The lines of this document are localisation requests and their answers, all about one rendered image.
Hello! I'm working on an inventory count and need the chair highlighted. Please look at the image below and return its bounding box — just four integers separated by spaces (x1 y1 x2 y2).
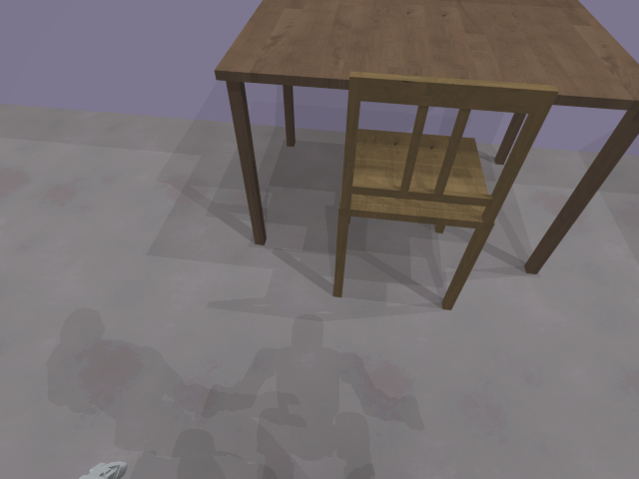
333 71 559 310

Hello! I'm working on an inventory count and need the table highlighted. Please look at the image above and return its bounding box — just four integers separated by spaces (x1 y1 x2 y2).
215 0 639 274

